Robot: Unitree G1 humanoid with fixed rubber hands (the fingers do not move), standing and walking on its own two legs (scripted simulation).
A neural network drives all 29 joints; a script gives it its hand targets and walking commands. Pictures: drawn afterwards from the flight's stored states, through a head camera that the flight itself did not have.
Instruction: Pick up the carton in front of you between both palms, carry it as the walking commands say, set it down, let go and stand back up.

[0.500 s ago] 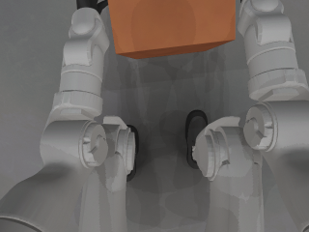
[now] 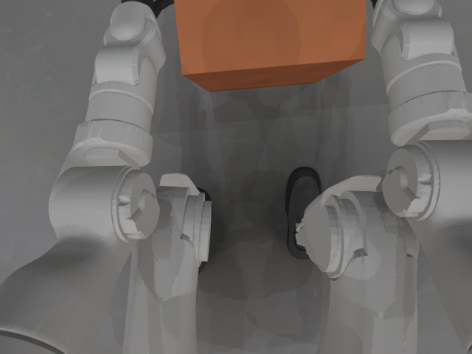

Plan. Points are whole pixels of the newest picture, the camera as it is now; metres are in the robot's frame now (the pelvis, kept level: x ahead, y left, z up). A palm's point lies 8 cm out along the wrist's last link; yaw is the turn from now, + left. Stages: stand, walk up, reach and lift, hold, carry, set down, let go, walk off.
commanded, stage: set down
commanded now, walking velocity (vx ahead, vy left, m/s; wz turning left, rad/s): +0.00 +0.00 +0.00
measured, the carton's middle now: (261, 10) +0.55 -0.04 -0.24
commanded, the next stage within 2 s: let go in 1.90 s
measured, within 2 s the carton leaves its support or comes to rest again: neither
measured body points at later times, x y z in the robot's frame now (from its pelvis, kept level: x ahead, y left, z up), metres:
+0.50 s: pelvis -0.01 +0.00 +0.00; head +0.36 -0.03 +0.25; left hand +0.55 +0.12 -0.16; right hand +0.55 -0.20 -0.17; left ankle +0.10 +0.12 -0.33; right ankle +0.13 -0.13 -0.33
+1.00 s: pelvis +0.00 +0.01 +0.01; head +0.36 -0.03 +0.27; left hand +0.56 +0.14 -0.14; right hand +0.56 -0.23 -0.14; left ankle +0.10 +0.12 -0.33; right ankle +0.13 -0.13 -0.33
